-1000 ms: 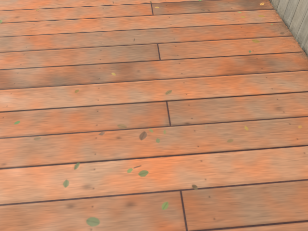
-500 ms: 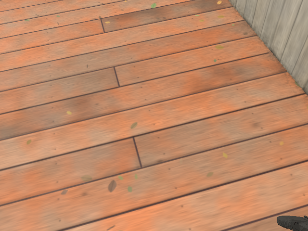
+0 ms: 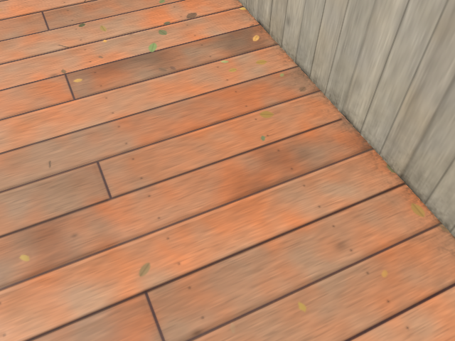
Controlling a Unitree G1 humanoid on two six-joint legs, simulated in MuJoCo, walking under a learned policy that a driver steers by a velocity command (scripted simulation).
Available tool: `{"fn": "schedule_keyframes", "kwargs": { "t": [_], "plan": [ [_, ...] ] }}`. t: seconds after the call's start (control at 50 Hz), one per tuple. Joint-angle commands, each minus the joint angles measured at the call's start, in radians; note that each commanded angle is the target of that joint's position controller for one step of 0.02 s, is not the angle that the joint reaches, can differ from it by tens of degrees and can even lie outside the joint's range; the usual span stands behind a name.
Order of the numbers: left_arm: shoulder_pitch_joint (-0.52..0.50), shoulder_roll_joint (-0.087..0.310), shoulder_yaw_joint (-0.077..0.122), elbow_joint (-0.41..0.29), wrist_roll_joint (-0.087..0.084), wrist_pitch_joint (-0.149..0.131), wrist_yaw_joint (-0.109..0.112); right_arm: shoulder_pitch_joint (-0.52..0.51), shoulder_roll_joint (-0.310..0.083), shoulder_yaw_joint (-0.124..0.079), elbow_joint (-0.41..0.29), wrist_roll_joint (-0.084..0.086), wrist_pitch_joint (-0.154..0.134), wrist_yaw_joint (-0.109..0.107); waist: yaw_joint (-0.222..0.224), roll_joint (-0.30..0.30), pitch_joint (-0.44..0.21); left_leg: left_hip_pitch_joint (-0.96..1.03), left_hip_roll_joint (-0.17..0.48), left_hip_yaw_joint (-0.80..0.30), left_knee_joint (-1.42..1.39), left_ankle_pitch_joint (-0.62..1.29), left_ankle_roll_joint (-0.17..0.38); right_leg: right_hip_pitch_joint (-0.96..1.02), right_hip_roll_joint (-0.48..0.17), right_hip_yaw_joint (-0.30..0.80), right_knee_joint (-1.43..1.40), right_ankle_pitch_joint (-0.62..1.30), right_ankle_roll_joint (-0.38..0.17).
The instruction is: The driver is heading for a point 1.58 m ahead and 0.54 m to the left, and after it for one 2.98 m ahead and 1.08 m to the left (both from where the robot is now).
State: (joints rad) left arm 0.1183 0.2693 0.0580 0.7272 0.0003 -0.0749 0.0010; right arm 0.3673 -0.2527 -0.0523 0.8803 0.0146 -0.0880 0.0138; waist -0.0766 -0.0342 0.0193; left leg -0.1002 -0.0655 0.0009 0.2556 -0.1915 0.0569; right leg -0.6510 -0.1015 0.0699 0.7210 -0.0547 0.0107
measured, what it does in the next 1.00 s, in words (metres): walks ahead, turning left: right foot, then left foot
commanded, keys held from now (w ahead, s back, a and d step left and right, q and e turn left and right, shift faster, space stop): w+q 0.80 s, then w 0.20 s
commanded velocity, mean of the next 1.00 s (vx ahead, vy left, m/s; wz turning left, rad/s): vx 0.50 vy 0.00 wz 0.47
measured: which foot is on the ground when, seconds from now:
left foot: down 0.00-0.16, up 0.18-0.66, down 0.68-1.00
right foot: up 0.00-0.14, down 0.16-0.66, up 0.68-1.00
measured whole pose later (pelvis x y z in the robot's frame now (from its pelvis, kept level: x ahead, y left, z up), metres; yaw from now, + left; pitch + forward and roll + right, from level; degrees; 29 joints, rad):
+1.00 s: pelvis +0.50 +0.12 +0.00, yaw +31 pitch +2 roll +0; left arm 0.08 0.30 0.05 0.75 0.01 -0.09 -0.01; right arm 0.33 -0.27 -0.06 0.72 0.01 -0.06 0.00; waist -0.05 -0.04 0.03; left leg -0.12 -0.10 -0.07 0.31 -0.21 0.09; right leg -0.68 -0.11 0.06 0.72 0.02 0.05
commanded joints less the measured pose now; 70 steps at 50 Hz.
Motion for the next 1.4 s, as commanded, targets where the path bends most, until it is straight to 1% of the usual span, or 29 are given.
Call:
{"fn": "schedule_keyframes", "kwargs": {
  "t": [0.02, 0.1, 0.16, 0.18, 0.2, 0.22, 0.24, 0.26, 0.3, 0.46, 0.58, 0.62, 0.66, 0.68, 0.7, 0.72, 0.74, 0.76, 0.8, 0.86, 0.98, 1.12, 1.18, 1.2, 1.22, 1.24, 1.26, 1.3, 1.4],
  "plan": [
    [-0.104, 0.036, 0.002, -0.083, -0.008, -0.023, -0.011, 0.004, -0.18, -0.041, -0.053, 0.013, -0.004, -0.012, 0.005, 0.102, 0.007, -0.07, 0.226, -0.16, -0.079, 0.225, 0.148, 0.109, 0.057, -0.04, -0.139, 0.126, 0.019],
    [-0.148, 0.081, 0.015, -0.106, -0.017, -0.044, -0.026, 0.035, -0.189, -0.046, -0.043, 0.016, 0.018, -0.023, 0.02, 0.131, 0.007, 0.012, 0.272, -0.251, 0.01, 0.179, 0.123, 0.17, 0.077, -0.015, -0.246, 0.044, -0.004],
    [0.101, 0.169, 0.055, -0.049, -0.001, -0.055, -0.012, 0.004, -0.151, -0.032, -0.064, 0.005, 0.024, -0.025, 0.157, 0.116, -0.149, -0.091, 0.188, -0.209, 0.308, 0.268, 0.058, 0.582, 0.024, 0.009, -0.272, 0.014, -0.084],
    [0.282, 0.249, 0.075, -0.031, 0.009, -0.048, 0.0, -0.007, -0.081, -0.009, -0.103, -0.025, 0.02, -0.026, 0.221, -0.04, -0.314, -0.282, 0.097, -0.121, 0.633, -0.015, 0.011, 0.863, -0.184, 0.214, -0.238, 0.031, -0.142],
    [0.297, 0.281, 0.079, -0.01, 0.013, -0.034, -0.009, 0.129, -0.033, 0.005, -0.13, 0.013, 0.003, -0.023, 0.143, -0.343, -0.407, -0.597, 0.02, -0.095, 0.896, -0.433, -0.02, 1.057, -0.354, 0.629, -0.353, -0.18, -0.281],
    [0.26, 0.173, 0.055, -0.024, 0.005, -0.031, -0.01, 0.083, -0.142, -0.02, -0.106, 0.032, 0.003, -0.026, 0.168, -0.186, -0.293, -0.689, 0.086, -0.149, 1.007, -0.383, -0.027, 0.969, -0.312, 0.593, -0.396, -0.32, -0.254],
    [0.213, 0.123, 0.039, -0.026, -0.003, -0.031, -0.008, -0.001, -0.174, -0.032, -0.122, 0.03, 0.007, -0.025, 0.171, -0.114, -0.173, -0.711, 0.117, -0.13, 1.015, -0.285, -0.026, 0.846, -0.273, 0.427, -0.412, -0.29, -0.214],
    [0.153, 0.104, 0.029, -0.025, 0.002, -0.03, -0.01, -0.03, -0.157, -0.033, -0.124, 0.023, 0.014, -0.027, 0.14, -0.048, -0.115, -0.666, 0.152, -0.113, 0.992, -0.21, -0.035, 0.725, -0.229, 0.325, -0.443, -0.199, -0.197],
    [0.084, 0.077, 0.023, -0.014, 0.011, -0.033, -0.012, -0.04, -0.124, -0.037, -0.137, 0.015, 0.033, -0.019, 0.09, -0.08, -0.04, -0.598, 0.198, -0.111, 0.93, -0.13, -0.044, 0.57, -0.177, 0.179, -0.511, -0.097, -0.189],
    [0.087, 0.146, 0.052, 0.04, 0.008, -0.04, 0.004, -0.183, -0.068, -0.02, -0.214, 0.009, 0.053, 0.01, 0.096, -0.021, 0.017, -0.589, 0.203, -0.062, 0.613, 0.169, -0.064, 0.538, -0.151, -0.127, -0.587, 0.114, -0.189],
    [0.159, 0.203, 0.071, 0.079, -0.021, -0.009, 0.008, -0.34, -0.084, -0.018, -0.295, 0.007, 0.055, 0.041, 0.139, -0.017, 0.061, -0.571, 0.164, 0.023, 0.415, 0.12, -0.007, 0.683, -0.197, -0.217, -0.527, 0.18, -0.145],
    [0.152, 0.233, 0.079, 0.08, -0.03, 0.005, 0.012, -0.308, -0.113, -0.033, -0.306, 0.004, 0.06, 0.044, 0.102, -0.045, 0.021, -0.476, 0.107, 0.078, 0.397, 0.016, 0.032, 0.723, -0.198, -0.252, -0.406, 0.468, -0.123],
    [0.138, 0.231, 0.075, 0.075, -0.036, 0.02, 0.017, -0.065, -0.192, -0.082, -0.248, 0.008, 0.066, 0.034, -0.037, -0.029, -0.114, -0.128, 0.007, 0.126, 0.32, 0.044, 0.092, 0.645, -0.145, -0.308, -0.061, 0.651, -0.076],
    [0.163, 0.181, 0.054, 0.058, -0.007, 0.015, 0.019, 0.094, -0.285, -0.118, -0.212, 0.012, 0.076, 0.012, -0.093, 0.093, -0.208, 0.179, 0.119, -0.081, 0.301, 0.068, 0.153, 0.393, -0.101, -0.315, 0.26, 0.337, -0.025],
    [0.249, 0.041, 0.008, -0.005, 0.025, -0.014, 0.005, 0.039, -0.39, -0.124, -0.229, 0.016, 0.064, 0.011, 0.044, 0.341, -0.301, 0.462, 0.358, -0.669, 0.171, -0.13, 0.344, -0.039, 0.108, -0.185, 0.59, -0.537, 0.031],
    [0.13, 0.133, 0.02, -0.011, -0.016, -0.049, -0.007, 0.069, -0.297, -0.097, -0.259, 0.01, 0.048, 0.019, -0.045, 0.199, -0.381, 0.486, 0.399, -0.816, 0.038, -0.235, 0.345, -0.141, 0.101, 0.015, 0.675, -0.54, 0.01],
    [0.049, 0.171, 0.03, -0.037, -0.048, -0.065, -0.013, 0.038, -0.244, -0.08, -0.247, 0.001, 0.034, 0.022, -0.047, 0.151, -0.237, 0.393, 0.376, -0.679, 0.028, -0.158, 0.297, -0.213, 0.063, 0.009, 0.654, -0.442, -0.014],
    [0.043, 0.155, 0.024, -0.034, -0.032, -0.073, -0.006, -0.018, -0.218, -0.072, -0.251, 0.003, 0.027, 0.021, -0.003, 0.077, -0.165, 0.252, 0.335, -0.565, 0.037, -0.061, 0.266, -0.171, 0.02, 0.01, 0.571, -0.356, -0.025],
    [0.073, 0.166, 0.036, -0.016, 0.002, -0.06, 0.001, -0.126, -0.166, -0.052, -0.282, -0.014, 0.028, 0.013, 0.076, 0.081, -0.099, 0.023, 0.272, -0.417, 0.013, 0.132, 0.236, -0.023, -0.027, 0.02, 0.444, -0.272, -0.015],
    [0.096, 0.129, 0.029, -0.004, 0.011, -0.027, -0.001, -0.132, -0.163, -0.049, -0.276, -0.014, 0.018, 0.0, 0.099, 0.075, -0.082, -0.081, 0.247, -0.309, -0.031, 0.291, 0.242, 0.033, -0.025, -0.013, 0.336, -0.197, 0.022],
    [-0.092, 0.074, 0.002, -0.047, 0.003, -0.027, -0.016, -0.046, -0.18, -0.049, -0.214, -0.004, 0.015, -0.02, 0.021, 0.1, -0.015, -0.1, 0.185, -0.173, -0.055, 0.224, 0.166, 0.069, 0.02, -0.041, -0.06, 0.175, 0.04],
    [-0.187, 0.105, 0.006, -0.093, -0.007, -0.047, -0.048, 0.041, -0.195, -0.054, -0.148, 0.001, 0.032, -0.024, -0.006, 0.122, 0.036, 0.116, 0.288, -0.256, 0.034, 0.271, 0.148, 0.022, 0.055, -0.041, -0.222, 0.06, -0.032],
    [0.01, 0.158, 0.036, -0.043, -0.002, -0.053, -0.042, 0.004, -0.194, -0.051, -0.151, 0.0, 0.045, -0.028, 0.106, 0.134, -0.083, 0.118, 0.227, -0.203, 0.254, 0.63, 0.099, 0.321, 0.112, -0.101, -0.267, 0.021, -0.097],
    [0.176, 0.207, 0.05, -0.014, 0.01, -0.054, -0.035, -0.01, -0.161, -0.034, -0.171, -0.012, 0.045, -0.029, 0.179, 0.093, -0.226, -0.024, 0.176, -0.162, 0.487, 0.53, 0.064, 0.605, -0.002, 0.009, -0.213, 0.08, -0.16],
    [0.303, 0.29, 0.075, 0.011, 0.018, -0.045, -0.032, 0.119, -0.083, -0.011, -0.181, -0.004, 0.029, -0.025, 0.162, -0.145, -0.388, -0.41, 0.018, -0.085, 0.881, 0.093, -0.023, 1.006, -0.233, 0.426, -0.24, -0.075, -0.32],
    [0.335, 0.219, 0.056, 0.034, -0.009, -0.04, -0.039, 0.1, -0.106, -0.008, -0.176, 0.002, 0.014, -0.022, 0.181, -0.222, -0.404, -0.588, -0.017, -0.162, 1.011, -0.384, -0.029, 1.056, -0.285, 0.674, -0.391, -0.27, -0.342],
    [0.27, 0.17, 0.039, 0.025, -0.02, -0.035, -0.034, 0.004, -0.176, -0.027, -0.195, 0.021, 0.007, -0.016, 0.186, -0.129, -0.235, -0.681, 0.048, -0.169, 1.072, -0.333, -0.023, 0.934, -0.26, 0.566, -0.419, -0.388, -0.293],
    [0.145, 0.127, 0.02, 0.006, -0.001, -0.022, -0.03, -0.112, -0.169, -0.026, -0.224, 0.003, 0.003, -0.014, 0.136, -0.013, -0.052, -0.653, 0.135, -0.099, 0.967, -0.184, -0.02, 0.647, -0.184, 0.36, -0.478, -0.275, -0.251],
    [0.113, 0.136, 0.018, 0.023, 0.0, -0.039, -0.026, -0.081, -0.106, -0.019, -0.211, -0.01, 0.027, -0.019, 0.067, -0.046, -0.015, -0.552, 0.194, -0.068, 0.781, -0.047, -0.06, 0.466, -0.116, 0.157, -0.575, 0.018, -0.263]
  ]
}}
Velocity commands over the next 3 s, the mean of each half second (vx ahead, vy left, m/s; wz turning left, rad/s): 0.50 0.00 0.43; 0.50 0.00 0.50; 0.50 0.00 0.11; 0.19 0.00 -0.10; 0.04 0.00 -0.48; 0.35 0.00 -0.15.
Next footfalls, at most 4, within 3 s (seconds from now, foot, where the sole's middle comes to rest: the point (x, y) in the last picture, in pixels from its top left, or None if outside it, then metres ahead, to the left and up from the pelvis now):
0.16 right None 0.27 -0.15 -0.78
0.68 left None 0.46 0.19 -0.78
1.20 right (168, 236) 0.83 0.15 -0.78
1.68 left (67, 214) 0.94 0.50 -0.78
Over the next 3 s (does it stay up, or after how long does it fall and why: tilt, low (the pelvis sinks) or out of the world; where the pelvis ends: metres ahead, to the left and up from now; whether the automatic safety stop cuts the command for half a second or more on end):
stays up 1.11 0.35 -0.02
